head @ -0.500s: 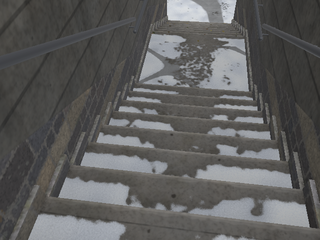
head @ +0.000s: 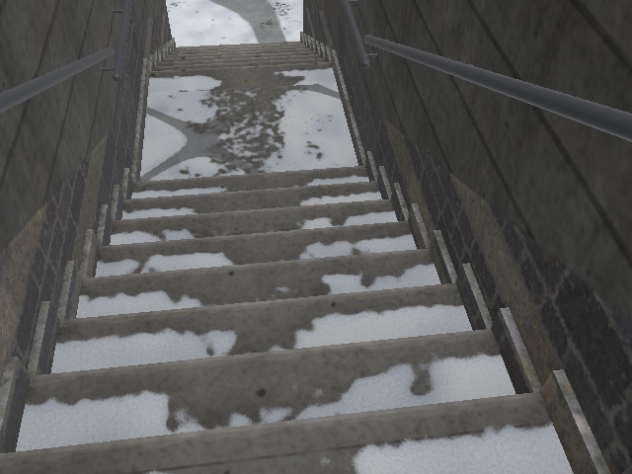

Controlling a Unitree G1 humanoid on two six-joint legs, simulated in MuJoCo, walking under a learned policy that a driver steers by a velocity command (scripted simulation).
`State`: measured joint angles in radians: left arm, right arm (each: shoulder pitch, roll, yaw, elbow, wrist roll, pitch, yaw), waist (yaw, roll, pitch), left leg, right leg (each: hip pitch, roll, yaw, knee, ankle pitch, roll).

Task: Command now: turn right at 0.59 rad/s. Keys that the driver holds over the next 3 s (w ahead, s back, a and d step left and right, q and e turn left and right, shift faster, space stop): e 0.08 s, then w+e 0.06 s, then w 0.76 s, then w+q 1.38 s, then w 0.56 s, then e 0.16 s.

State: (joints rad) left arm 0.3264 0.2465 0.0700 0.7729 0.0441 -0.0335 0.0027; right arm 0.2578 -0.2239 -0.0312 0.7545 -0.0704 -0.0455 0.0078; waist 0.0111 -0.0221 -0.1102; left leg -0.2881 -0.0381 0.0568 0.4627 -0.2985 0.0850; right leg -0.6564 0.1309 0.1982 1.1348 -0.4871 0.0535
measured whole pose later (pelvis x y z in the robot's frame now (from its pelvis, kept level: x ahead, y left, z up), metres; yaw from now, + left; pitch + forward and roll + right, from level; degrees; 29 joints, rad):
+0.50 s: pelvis +0.04 -0.04 +0.00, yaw -11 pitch +5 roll +0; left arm 0.24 0.19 0.03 0.85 0.09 -0.03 -0.06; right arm 0.52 -0.12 0.02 1.07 -0.09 -0.13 0.04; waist -0.09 -0.02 -0.09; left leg -0.09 0.06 0.22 0.38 -0.36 0.03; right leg -0.70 -0.08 0.05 0.93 -0.01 -0.06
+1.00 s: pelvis +0.27 -0.13 -0.11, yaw -12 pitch -1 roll -4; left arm 0.52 0.20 0.02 1.01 0.09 -0.10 -0.04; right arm 0.10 -0.24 -0.03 0.82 -0.10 -0.05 0.05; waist 0.04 0.04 0.04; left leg -0.34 0.01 0.04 0.47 0.22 0.04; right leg -0.20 0.01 -0.09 1.14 -0.84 -0.03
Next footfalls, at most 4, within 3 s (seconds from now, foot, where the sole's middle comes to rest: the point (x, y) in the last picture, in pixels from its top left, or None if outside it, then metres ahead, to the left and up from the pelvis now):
0.60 right None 0.12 -0.22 -0.77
1.00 left None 0.38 -0.08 -0.93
1.44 right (435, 459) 0.68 -0.30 -1.08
2.06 left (302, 391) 0.95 0.06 -1.23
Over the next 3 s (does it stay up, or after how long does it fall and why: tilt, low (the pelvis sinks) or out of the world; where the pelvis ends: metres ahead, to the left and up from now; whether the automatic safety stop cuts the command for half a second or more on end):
stays up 1.35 0.11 -0.66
